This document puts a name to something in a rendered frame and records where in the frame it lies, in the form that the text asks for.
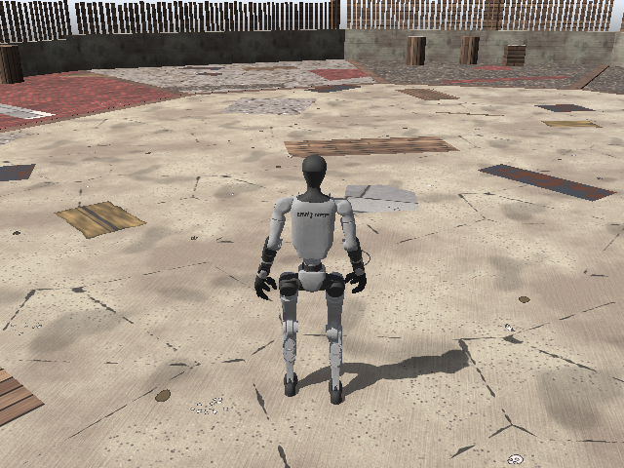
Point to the robot left upper arm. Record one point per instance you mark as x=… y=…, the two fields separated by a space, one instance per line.
x=282 y=206

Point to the robot left hand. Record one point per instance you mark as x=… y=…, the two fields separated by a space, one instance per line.
x=259 y=285

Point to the robot left forearm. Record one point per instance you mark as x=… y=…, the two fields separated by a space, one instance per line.
x=266 y=261

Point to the robot right forearm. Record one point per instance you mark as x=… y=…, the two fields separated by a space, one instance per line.
x=357 y=260

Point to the robot shin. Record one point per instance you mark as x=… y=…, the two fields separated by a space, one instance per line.
x=335 y=357
x=289 y=351

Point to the robot right hand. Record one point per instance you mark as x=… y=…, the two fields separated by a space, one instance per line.
x=361 y=279

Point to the robot left shin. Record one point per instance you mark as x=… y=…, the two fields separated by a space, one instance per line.
x=289 y=351

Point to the robot right upper arm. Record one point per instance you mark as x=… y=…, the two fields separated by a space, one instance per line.
x=344 y=208

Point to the robot right shin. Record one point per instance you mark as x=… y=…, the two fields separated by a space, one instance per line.
x=335 y=357

